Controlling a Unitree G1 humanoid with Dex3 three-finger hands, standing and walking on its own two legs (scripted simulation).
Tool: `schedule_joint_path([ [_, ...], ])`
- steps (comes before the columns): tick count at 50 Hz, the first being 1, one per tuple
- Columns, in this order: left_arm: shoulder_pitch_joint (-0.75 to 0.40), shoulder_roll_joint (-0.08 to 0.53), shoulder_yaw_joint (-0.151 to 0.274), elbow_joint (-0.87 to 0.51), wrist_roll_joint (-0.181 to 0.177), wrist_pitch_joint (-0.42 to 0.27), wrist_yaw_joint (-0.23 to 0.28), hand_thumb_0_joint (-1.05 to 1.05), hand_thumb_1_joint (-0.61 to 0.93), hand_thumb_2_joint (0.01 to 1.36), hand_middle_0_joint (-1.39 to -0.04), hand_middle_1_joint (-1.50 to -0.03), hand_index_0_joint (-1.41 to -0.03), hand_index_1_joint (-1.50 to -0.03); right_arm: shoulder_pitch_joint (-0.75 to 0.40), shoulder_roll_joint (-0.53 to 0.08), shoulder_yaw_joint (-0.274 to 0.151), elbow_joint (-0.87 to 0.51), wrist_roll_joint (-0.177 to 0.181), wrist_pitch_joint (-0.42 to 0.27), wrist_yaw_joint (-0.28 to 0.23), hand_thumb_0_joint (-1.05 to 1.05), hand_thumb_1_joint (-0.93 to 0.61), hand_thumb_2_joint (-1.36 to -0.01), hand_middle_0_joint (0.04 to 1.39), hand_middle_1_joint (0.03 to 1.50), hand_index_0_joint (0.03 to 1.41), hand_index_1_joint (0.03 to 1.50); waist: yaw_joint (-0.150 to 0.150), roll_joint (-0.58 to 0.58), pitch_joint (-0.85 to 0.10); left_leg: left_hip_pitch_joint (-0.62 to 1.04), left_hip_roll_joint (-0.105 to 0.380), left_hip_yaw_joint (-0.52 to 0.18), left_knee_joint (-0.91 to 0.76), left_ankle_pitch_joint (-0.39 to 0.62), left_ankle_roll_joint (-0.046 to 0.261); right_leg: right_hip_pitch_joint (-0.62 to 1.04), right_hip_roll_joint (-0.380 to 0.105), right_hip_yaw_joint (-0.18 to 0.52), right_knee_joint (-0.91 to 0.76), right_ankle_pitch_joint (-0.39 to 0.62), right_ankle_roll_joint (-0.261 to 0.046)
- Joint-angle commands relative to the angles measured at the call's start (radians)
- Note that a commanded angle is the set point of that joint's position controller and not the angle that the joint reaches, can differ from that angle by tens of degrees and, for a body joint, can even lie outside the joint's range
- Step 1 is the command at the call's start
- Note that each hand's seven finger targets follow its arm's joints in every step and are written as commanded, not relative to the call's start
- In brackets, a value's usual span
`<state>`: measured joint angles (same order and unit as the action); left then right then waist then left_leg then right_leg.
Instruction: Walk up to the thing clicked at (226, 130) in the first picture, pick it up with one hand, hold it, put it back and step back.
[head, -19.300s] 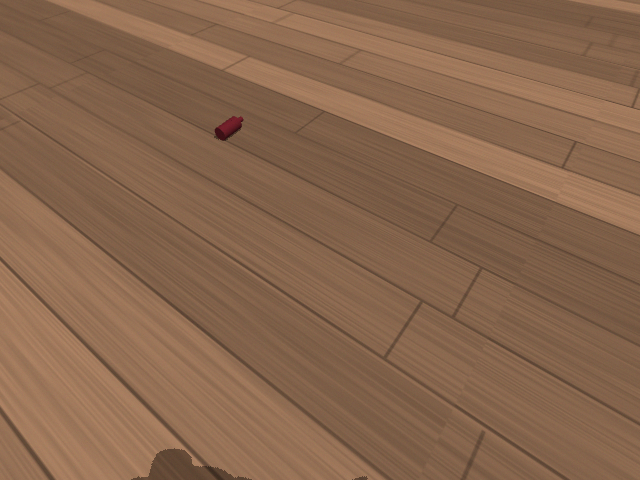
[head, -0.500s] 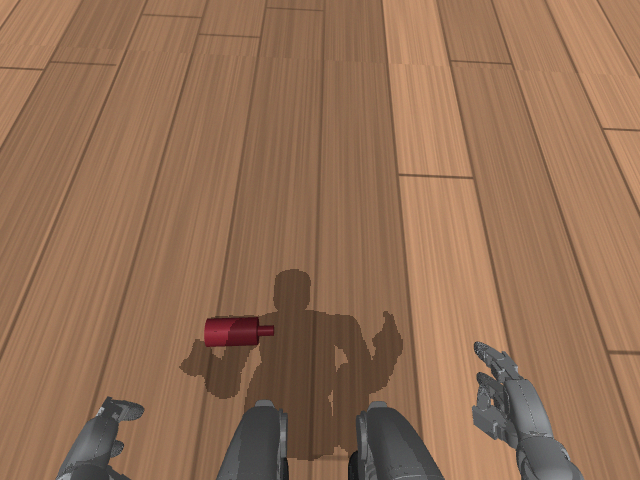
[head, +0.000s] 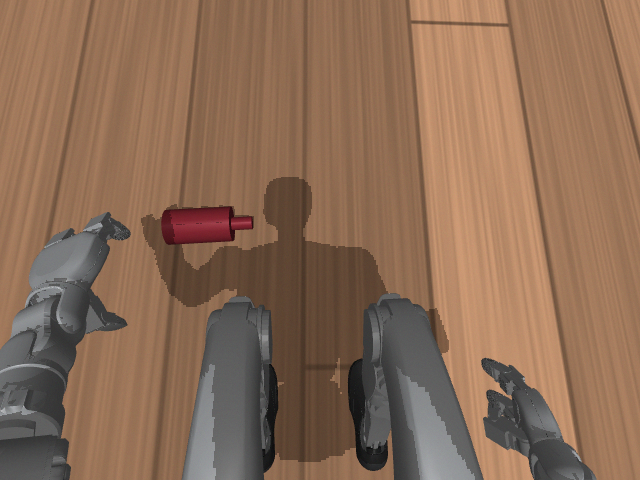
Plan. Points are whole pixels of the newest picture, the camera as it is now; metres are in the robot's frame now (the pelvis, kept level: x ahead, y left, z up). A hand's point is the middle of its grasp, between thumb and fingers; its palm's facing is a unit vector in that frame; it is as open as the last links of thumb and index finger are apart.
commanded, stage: rise first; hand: left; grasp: from above
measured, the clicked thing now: (210, 225) +0.51 +0.23 -0.41
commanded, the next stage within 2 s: none
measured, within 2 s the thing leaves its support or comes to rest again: neither
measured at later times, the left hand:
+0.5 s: hand (128, 250) +0.41 +0.32 -0.23, palm faces -0.47 -0.07 -0.88, open 13.9 cm
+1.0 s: hand (147, 239) +0.44 +0.31 -0.27, palm faces -0.46 -0.04 -0.89, open 13.8 cm
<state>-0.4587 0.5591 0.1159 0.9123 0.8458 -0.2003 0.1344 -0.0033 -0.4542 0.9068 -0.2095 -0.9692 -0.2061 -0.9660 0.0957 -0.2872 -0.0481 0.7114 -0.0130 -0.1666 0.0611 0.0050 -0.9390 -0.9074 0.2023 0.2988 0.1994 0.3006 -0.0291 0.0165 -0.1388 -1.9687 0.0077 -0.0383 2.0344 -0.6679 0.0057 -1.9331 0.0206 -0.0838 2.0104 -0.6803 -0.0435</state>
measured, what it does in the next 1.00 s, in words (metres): lowers itself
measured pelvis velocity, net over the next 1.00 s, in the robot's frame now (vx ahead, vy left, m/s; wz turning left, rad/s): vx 0.00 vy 0.01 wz -0.09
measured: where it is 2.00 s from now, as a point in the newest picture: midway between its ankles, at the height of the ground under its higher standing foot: (314, 433)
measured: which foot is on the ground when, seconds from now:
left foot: down 0.00-1.00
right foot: down 0.00-1.00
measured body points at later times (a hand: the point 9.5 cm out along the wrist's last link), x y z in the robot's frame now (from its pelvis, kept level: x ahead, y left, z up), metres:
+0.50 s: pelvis -0.01 +0.01 -0.07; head +0.21 +0.07 +0.31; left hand +0.43 +0.32 -0.18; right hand +0.08 -0.27 -0.19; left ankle +0.08 +0.12 -0.41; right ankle +0.08 -0.10 -0.41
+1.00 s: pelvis +0.00 +0.01 -0.10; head +0.25 +0.06 +0.27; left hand +0.46 +0.31 -0.22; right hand +0.06 -0.27 -0.21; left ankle +0.08 +0.12 -0.41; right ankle +0.08 -0.10 -0.41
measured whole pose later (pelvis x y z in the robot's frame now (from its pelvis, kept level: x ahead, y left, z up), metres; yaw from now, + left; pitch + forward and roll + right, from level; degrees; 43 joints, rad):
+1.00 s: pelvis +0.00 +0.01 -0.10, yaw -5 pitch +35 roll -8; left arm -0.85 0.76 0.15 1.38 1.28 -0.30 0.42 0.00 -0.47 0.94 -0.13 -0.99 -0.13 -0.97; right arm 0.11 -0.26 0.03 0.75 -0.14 -0.04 0.14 0.00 -0.91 -0.90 0.20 0.30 0.20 0.30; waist -0.17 -0.03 -0.06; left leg -2.28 0.02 -0.09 2.36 -0.71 0.03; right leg -2.21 0.03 -0.14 2.28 -0.70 -0.03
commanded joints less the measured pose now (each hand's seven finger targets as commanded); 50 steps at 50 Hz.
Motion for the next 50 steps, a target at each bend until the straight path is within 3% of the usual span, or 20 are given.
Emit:
schedule_joint_path([
  [1, -0.266, 0.357, 0.098, -0.025, 0.073, -0.055, 0.058, 0.000, -0.442, 0.934, -0.166, -0.956, -0.167, -0.956, 0.148, -0.180, -0.072, -0.050, -0.009, -0.016, -0.010, 0.000, -0.893, -0.900, 0.200, 0.300, 0.200, 0.300, -0.010, 0.011, -0.639, 0.309, -0.032, 0.039, -0.145, 0.123, 0.036, 0.346, 0.020, 0.050, -0.261, 0.107, 0.018],
  [5, -0.351, 0.384, 0.090, 0.023, 0.136, -0.080, 0.080, 0.000, -0.457, 0.973, -0.102, -0.986, -0.106, -0.982, 0.156, -0.185, -0.071, -0.035, -0.021, 0.008, -0.003, 0.000, -0.864, -0.892, 0.200, 0.300, 0.200, 0.300, -0.017, 0.078, -0.628, 0.292, -0.032, 0.026, -0.129, 0.062, 0.031, 0.252, 0.022, 0.022, -0.202, 0.043, 0.008],
  [9, -0.427, 0.414, 0.086, 0.049, 0.191, -0.102, 0.115, 0.000, -0.484, 0.988, -0.089, -0.979, -0.091, -0.977, 0.163, -0.181, -0.065, -0.025, -0.032, 0.041, 0.006, 0.000, -0.878, -0.895, 0.200, 0.300, 0.200, 0.300, -0.033, 0.098, -0.637, 0.280, -0.035, 0.018, -0.096, 0.061, 0.036, 0.215, 0.024, 0.006, -0.167, 0.051, 0.005],
  [12, -0.461, 0.426, 0.081, 0.112, 0.229, -0.109, 0.149, 0.000, -0.507, 0.997, -0.088, -0.973, -0.087, -0.974, 0.159, -0.186, -0.058, -0.016, -0.042, 0.064, 0.011, 0.000, -0.889, -0.899, 0.200, 0.300, 0.200, 0.300, -0.046, 0.106, -0.586, 0.251, -0.034, 0.007, -0.083, 0.030, 0.037, 0.147, 0.024, -0.008, -0.138, 0.027, 0.001],
  [17, -0.518, 0.440, 0.064, 0.177, 0.313, -0.109, 0.197, 0.000, -0.509, 0.992, -0.085, -0.961, -0.086, -0.960, 0.172, -0.199, -0.045, -0.001, -0.058, 0.097, 0.023, 0.000, -0.895, -0.900, 0.200, 0.299, 0.200, 0.299, -0.061, 0.184, -0.597, 0.291, -0.028, -0.012, -0.055, 0.104, 0.028, 0.068, 0.023, -0.030, -0.069, 0.113, -0.007],
  [19, -0.545, 0.410, 0.034, 0.212, 0.332, -0.108, 0.208, 0.000, -0.504, 0.987, -0.106, -0.930, -0.100, -0.936, 0.175, -0.199, -0.042, 0.005, -0.064, 0.104, 0.028, 0.000, -0.896, -0.900, 0.200, 0.300, 0.200, 0.300, -0.082, 0.186, -0.573, 0.283, -0.027, -0.022, -0.045, 0.111, 0.026, 0.035, 0.022, -0.038, -0.049, 0.122, -0.008],
  [21, -0.586, 0.428, 0.035, 0.186, 0.349, -0.110, 0.220, 0.000, -0.500, 0.981, -0.110, -0.927, -0.105, -0.932, 0.181, -0.205, -0.043, 0.008, -0.068, 0.108, 0.032, 0.000, -0.899, -0.901, 0.200, 0.300, 0.200, 0.300, -0.078, 0.223, -0.599, 0.312, -0.024, -0.032, -0.044, 0.129, 0.021, 0.019, 0.021, -0.044, -0.029, 0.137, -0.008],
  [22, -0.555, 0.427, 0.038, 0.240, 0.361, -0.105, 0.224, 0.000, -0.504, 0.982, -0.111, -0.926, -0.104, -0.931, 0.190, -0.212, -0.044, 0.014, -0.071, 0.111, 0.033, 0.000, -0.900, -0.901, 0.200, 0.300, 0.200, 0.300, -0.078, 0.215, -0.599, 0.328, -0.023, -0.037, -0.042, 0.143, 0.018, 0.010, 0.021, -0.047, -0.020, 0.145, -0.008],
  [26, -0.611, 0.424, 0.025, 0.242, 0.391, -0.111, 0.245, 0.000, -0.485, 0.957, -0.109, -0.945, -0.112, -0.941, 0.193, -0.219, -0.043, 0.016, -0.083, 0.118, 0.042, 0.000, -0.901, -0.902, 0.200, 0.300, 0.200, 0.300, -0.094, 0.257, -0.599, 0.337, -0.014, -0.057, -0.028, 0.156, 0.011, -0.028, 0.014, -0.055, 0.013, 0.156, -0.004],
  [27, -0.612, 0.416, 0.017, 0.259, 0.395, -0.112, 0.247, 0.000, -0.466, 0.941, -0.124, -0.933, -0.128, -0.928, 0.196, -0.218, -0.041, 0.018, -0.086, 0.119, 0.044, 0.000, -0.902, -0.902, 0.200, 0.300, 0.200, 0.300, -0.107, 0.234, -0.594, 0.331, -0.014, -0.058, -0.019, 0.158, 0.014, -0.030, 0.016, -0.057, 0.013, 0.160, -0.003],
  [33, -0.649, 0.450, 0.036, 0.265, 0.430, -0.122, 0.277, 0.000, -0.463, 0.936, -0.124, -0.951, -0.132, -0.942, 0.200, -0.221, -0.036, 0.016, -0.100, 0.125, 0.053, 0.000, -0.905, -0.902, 0.200, 0.300, 0.200, 0.300, -0.109, 0.243, -0.609, 0.312, -0.013, -0.056, 0.010, 0.155, 0.017, -0.040, 0.018, -0.058, 0.030, 0.163, -0.001],
  [35, -0.668, 0.460, 0.051, 0.266, 0.423, -0.124, 0.288, 0.000, -0.459, 0.927, -0.123, -0.968, -0.135, -0.954, 0.201, -0.221, -0.033, 0.012, -0.106, 0.123, 0.054, 0.000, -0.909, -0.904, 0.200, 0.300, 0.200, 0.300, -0.113, 0.241, -0.607, 0.291, -0.013, -0.050, 0.021, 0.138, 0.021, -0.036, 0.019, -0.056, 0.030, 0.157, 0.002],
  [36, -0.623, 0.445, 0.046, 0.316, 0.426, -0.118, 0.292, 0.000, -0.469, 0.935, -0.129, -0.961, -0.137, -0.953, 0.205, -0.214, -0.026, 0.015, -0.108, 0.122, 0.055, 0.000, -0.911, -0.905, 0.199, 0.300, 0.200, 0.300, -0.110, 0.221, -0.585, 0.278, -0.015, -0.041, 0.031, 0.138, 0.026, -0.025, 0.023, -0.055, 0.024, 0.163, 0.003],
  [37, -0.659, 0.467, 0.061, 0.284, 0.421, -0.121, 0.299, 0.000, -0.475, 0.937, -0.116, -0.976, -0.127, -0.964, 0.207, -0.215, -0.022, 0.014, -0.111, 0.121, 0.056, 0.000, -0.910, -0.904, 0.199, 0.300, 0.200, 0.300, -0.116, 0.224, -0.607, 0.270, -0.015, -0.038, 0.043, 0.155, 0.027, -0.013, 0.024, -0.057, 0.030, 0.177, 0.005],
  [39, -0.611, 0.466, 0.069, 0.340, 0.428, -0.111, 0.309, 0.000, -0.472, 0.931, -0.125, -0.973, -0.136, -0.962, 0.219, -0.210, -0.013, 0.018, -0.116, 0.121, 0.058, 0.000, -0.913, -0.905, 0.199, 0.300, 0.200, 0.300, -0.113, 0.197, -0.603, 0.265, -0.017, -0.027, 0.058, 0.188, 0.032, 0.019, 0.026, -0.051, 0.024, 0.207, 0.007],
  [42, -0.667, 0.506, 0.083, 0.297, 0.427, -0.112, 0.319, 0.000, -0.467, 0.927, -0.119, -0.984, -0.134, -0.968, 0.215, -0.213, -0.016, 0.025, -0.119, 0.121, 0.058, 0.000, -0.911, -0.904, 0.199, 0.300, 0.200, 0.300, -0.117, 0.221, -0.651, 0.250, -0.016, -0.014, 0.084, 0.206, 0.036, 0.048, 0.035, -0.047, 0.029, 0.234, 0.008],
  [44, -0.651, 0.479, 0.068, 0.320, 0.423, -0.105, 0.318, 0.000, -0.489, 0.943, -0.108, -1.000, -0.120, -0.986, 0.215, -0.200, -0.007, 0.022, -0.123, 0.123, 0.060, 0.000, -0.914, -0.905, 0.199, 0.300, 0.200, 0.300, -0.124, 0.204, -0.624, 0.207, -0.019, -0.006, 0.092, 0.197, 0.041, 0.070, 0.035, -0.042, 0.020, 0.230, 0.012],
  [46, -0.633, 0.506, 0.090, 0.349, 0.421, -0.100, 0.322, 0.000, -0.502, 0.956, -0.089, -1.010, -0.102, -0.995, 0.219, -0.207, -0.007, 0.027, -0.125, 0.120, 0.059, 0.000, -0.910, -0.903, 0.199, 0.300, 0.200, 0.300, -0.120, 0.184, -0.609, 0.203, -0.014, -0.013, 0.096, 0.186, 0.043, 0.060, 0.035, -0.046, 0.026, 0.219, 0.012],
  [48, -0.641, 0.475, 0.071, 0.350, 0.415, -0.098, 0.317, 0.000, -0.516, 0.967, -0.082, -1.015, -0.093, -1.002, 0.228, -0.210, -0.004, 0.025, -0.129, 0.119, 0.060, 0.000, -0.910, -0.904, 0.199, 0.300, 0.200, 0.300, -0.137, 0.189, -0.609, 0.214, -0.012, -0.019, 0.101, 0.189, 0.042, 0.053, 0.035, -0.051, 0.026, 0.224, 0.013],
  [50, -0.646, 0.498, 0.077, 0.336, 0.417, -0.099, 0.314, 0.000, -0.519, 0.972, -0.081, -1.023, -0.093, -1.010, 0.226, -0.212, -0.003, 0.026, -0.129, 0.120, 0.060, 0.000, -0.911, -0.904, 0.199, 0.300, 0.200, 0.300, -0.130, 0.213, -0.613, 0.214, -0.011, -0.023, 0.096, 0.188, 0.038, 0.048, 0.037, -0.054, 0.034, 0.222, 0.010],
])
